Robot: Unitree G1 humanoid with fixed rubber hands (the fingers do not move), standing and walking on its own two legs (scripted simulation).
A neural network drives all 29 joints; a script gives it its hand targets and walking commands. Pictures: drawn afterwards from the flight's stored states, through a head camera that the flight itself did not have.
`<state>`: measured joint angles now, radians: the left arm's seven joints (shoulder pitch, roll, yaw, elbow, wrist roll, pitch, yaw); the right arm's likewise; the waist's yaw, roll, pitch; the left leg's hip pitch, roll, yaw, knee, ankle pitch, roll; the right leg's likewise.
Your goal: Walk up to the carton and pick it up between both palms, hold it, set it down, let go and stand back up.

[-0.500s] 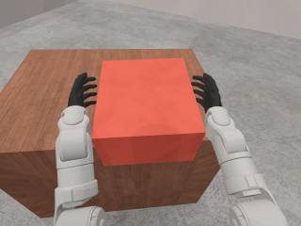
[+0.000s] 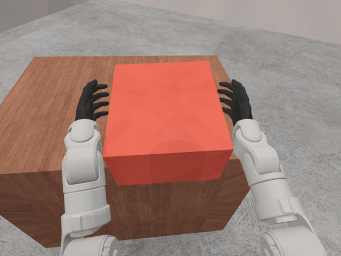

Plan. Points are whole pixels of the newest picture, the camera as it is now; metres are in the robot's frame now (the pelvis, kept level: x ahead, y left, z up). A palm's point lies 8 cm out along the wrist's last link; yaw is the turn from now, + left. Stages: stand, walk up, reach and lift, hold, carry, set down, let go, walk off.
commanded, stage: hold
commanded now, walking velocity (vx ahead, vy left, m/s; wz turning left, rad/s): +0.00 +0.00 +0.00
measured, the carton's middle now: (165, 120) +0.40 +0.00 +0.12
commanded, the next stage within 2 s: none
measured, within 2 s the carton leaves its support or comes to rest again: neither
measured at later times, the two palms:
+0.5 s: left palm (87, 116) +0.35 +0.17 +0.18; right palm (241, 115) +0.35 -0.16 +0.17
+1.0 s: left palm (87, 118) +0.35 +0.17 +0.18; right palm (239, 118) +0.35 -0.16 +0.16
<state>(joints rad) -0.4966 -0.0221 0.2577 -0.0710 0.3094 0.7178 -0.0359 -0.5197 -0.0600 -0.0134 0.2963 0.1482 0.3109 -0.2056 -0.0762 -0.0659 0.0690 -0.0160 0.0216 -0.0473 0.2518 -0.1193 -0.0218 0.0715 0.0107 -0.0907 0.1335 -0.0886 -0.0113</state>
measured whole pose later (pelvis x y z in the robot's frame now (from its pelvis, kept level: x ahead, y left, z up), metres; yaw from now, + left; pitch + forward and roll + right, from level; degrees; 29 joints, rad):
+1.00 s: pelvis +0.00 +0.00 +0.00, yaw +0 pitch -8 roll -1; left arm -0.53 -0.03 0.27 -0.02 0.33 0.75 -0.04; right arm -0.54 -0.05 -0.03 0.35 0.14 0.33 -0.20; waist -0.07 -0.06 0.07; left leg 0.01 0.02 -0.04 0.24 -0.12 -0.02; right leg 0.09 0.01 -0.08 0.14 -0.09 -0.01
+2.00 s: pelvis +0.00 +0.00 +0.00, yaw +0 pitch -7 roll -1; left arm -0.50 -0.02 0.26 -0.07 0.31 0.72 -0.04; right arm -0.52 -0.06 -0.01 0.30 0.15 0.31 -0.21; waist -0.08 -0.07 0.07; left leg -0.01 0.02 -0.05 0.25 -0.12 -0.02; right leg 0.08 0.01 -0.09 0.13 -0.09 -0.01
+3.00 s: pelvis +0.00 +0.00 +0.00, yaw +0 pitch -8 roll -1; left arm -0.53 -0.03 0.27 -0.02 0.34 0.75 -0.04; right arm -0.53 -0.05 -0.03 0.35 0.14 0.33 -0.20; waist -0.06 -0.07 0.08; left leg 0.02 0.02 -0.04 0.24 -0.12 -0.02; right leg 0.10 0.01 -0.09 0.14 -0.09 -0.01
